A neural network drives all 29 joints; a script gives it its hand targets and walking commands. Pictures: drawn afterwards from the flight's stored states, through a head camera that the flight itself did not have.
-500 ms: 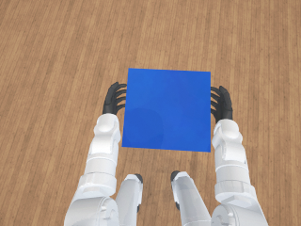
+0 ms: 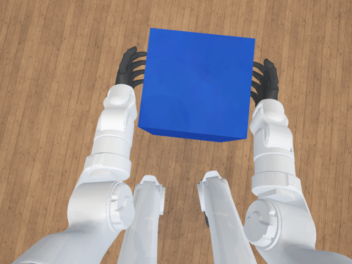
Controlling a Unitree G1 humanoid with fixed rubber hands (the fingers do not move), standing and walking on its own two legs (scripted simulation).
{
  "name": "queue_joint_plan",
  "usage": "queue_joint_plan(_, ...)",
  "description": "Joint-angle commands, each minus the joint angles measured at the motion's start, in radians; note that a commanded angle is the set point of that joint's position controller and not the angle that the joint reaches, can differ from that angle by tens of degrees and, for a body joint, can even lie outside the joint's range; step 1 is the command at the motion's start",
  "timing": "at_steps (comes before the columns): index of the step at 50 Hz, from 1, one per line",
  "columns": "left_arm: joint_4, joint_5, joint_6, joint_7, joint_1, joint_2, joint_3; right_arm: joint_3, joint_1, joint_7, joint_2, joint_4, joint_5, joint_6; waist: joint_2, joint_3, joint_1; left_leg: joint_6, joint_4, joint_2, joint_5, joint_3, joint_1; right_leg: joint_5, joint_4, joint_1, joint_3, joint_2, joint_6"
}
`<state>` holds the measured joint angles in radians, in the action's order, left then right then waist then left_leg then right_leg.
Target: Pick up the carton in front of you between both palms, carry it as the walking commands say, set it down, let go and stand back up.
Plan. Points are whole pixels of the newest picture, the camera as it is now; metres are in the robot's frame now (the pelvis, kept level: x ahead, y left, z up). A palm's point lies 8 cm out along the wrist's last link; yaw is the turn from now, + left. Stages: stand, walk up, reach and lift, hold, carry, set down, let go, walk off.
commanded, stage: set down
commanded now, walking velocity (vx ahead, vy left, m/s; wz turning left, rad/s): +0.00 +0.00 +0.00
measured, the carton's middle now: (193, 97) +0.47 -0.05 -0.18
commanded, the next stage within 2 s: none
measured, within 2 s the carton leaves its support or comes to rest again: rests again in 1.92 s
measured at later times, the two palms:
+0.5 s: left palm (143, 85) +0.53 +0.09 -0.25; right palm (246, 103) +0.46 -0.20 -0.24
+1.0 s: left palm (149, 84) +0.56 +0.08 -0.34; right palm (239, 103) +0.48 -0.21 -0.34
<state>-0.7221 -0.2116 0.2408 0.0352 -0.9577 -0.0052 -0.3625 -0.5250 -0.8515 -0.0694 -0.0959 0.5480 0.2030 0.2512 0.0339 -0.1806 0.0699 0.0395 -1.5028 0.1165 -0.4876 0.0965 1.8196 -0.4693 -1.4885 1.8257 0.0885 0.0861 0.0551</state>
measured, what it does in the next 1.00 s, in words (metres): lowers itself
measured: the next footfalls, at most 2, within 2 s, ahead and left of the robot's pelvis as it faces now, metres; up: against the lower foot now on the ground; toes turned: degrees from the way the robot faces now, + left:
none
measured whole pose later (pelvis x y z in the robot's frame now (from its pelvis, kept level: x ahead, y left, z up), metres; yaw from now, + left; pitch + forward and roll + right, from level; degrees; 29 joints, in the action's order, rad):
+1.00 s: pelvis -0.02 +0.01 -0.17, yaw -2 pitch +42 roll -2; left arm -1.08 -0.03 0.22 0.09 -1.55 -0.29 -0.10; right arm -0.51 -1.30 -0.13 0.09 0.74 0.03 0.24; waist 0.01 0.27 0.11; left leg 0.05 -2.15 0.15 -0.64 0.07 2.24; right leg -0.62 -2.11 2.24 0.05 0.10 0.09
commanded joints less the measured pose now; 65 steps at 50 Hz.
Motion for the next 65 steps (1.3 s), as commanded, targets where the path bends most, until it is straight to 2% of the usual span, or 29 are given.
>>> queue_joint_plan(1,-0.021,0.12,-0.017,-0.185,-0.6,0.909,0.492,0.583,-0.663,0.225,-0.847,0.036,-0.126,0.001,0.037,-1.01,0.043,-0.007,0.045,0.075,0.292,-0.129,-0.458,0.363,0.029,-0.537,-0.154,0.077,0.019)
queue_joint_plan(15,-0.139,0.112,0.01,-0.163,-0.805,0.808,0.408,0.47,-0.891,0.231,-0.73,0.072,-0.128,0.023,0.06,-0.938,0.068,-0.014,-0.136,0.074,0.206,-0.144,-0.325,0.267,-0.154,-0.311,-0.198,0.068,0.026)
queue_joint_plan(23,-0.176,0.144,0.004,-0.151,-0.923,0.728,0.42,0.432,-1.01,0.229,-0.647,0.076,-0.152,0.015,0.081,-0.935,0.094,-0.013,-0.247,0.065,0.212,-0.146,-0.298,0.273,-0.26,-0.244,-0.214,0.05,0.031)
queue_joint_plan(36,-0.187,0.25,-0.021,-0.146,-1.059,0.639,0.515,0.471,-1.156,0.222,-0.569,0.072,-0.25,-0.012,0.11,-0.936,0.127,-0.016,-0.434,0.046,0.307,-0.139,-0.292,0.362,-0.427,-0.219,-0.212,0.026,0.026)
queue_joint_plan(38,-0.162,0.274,-0.027,-0.148,-1.083,0.641,0.536,0.494,-1.175,0.218,-0.572,0.053,-0.269,-0.016,0.094,-0.941,0.118,-0.02,-0.45,0.046,0.312,-0.14,-0.245,0.388,-0.451,-0.26,-0.202,0.026,0.02)
queue_joint_plan(40,-0.14,0.295,-0.036,-0.152,-1.101,0.636,0.546,0.519,-1.203,0.213,-0.583,0.024,-0.289,-0.02,0.06,-0.937,0.123,-0.029,-0.467,0.044,0.338,-0.136,-0.22,0.432,-0.47,-0.283,-0.202,0.029,0.019)
queue_joint_plan(44,-0.18,0.299,-0.046,-0.154,-1.044,0.654,0.546,0.546,-1.184,0.214,-0.6,0.04,-0.312,-0.03,0.061,-0.905,0.099,-0.029,-0.497,0.048,0.386,-0.142,-0.195,0.494,-0.501,-0.306,-0.187,0.034,0.017)
queue_joint_plan(49,-0.261,0.249,-0.046,-0.172,-0.978,0.644,0.484,0.485,-1.115,0.227,-0.597,0.127,-0.266,-0.03,0.062,-0.724,0.089,-0.039,-0.499,0.048,0.299,-0.135,-0.087,0.407,-0.505,-0.216,-0.177,0.037,0.014)
queue_joint_plan(58,-0.251,0.27,-0.07,-0.17,-1.063,0.592,0.485,0.43,-1.149,0.221,-0.505,0.136,-0.233,-0.058,0.08,-0.617,0.13,-0.044,-0.509,0.042,0.253,-0.105,-0.08,0.33,-0.523,-0.113,-0.183,0.023,-0.003)
queue_joint_plan(65,-0.364,0.225,-0.063,-0.18,-1.007,0.51,0.406,0.369,-1.109,0.233,-0.457,0.224,-0.184,-0.048,0.054,-0.415,0.105,-0.054,-0.503,0.039,0.12,-0.1,0.0,0.189,-0.522,-0.054,-0.175,0.014,-0.005)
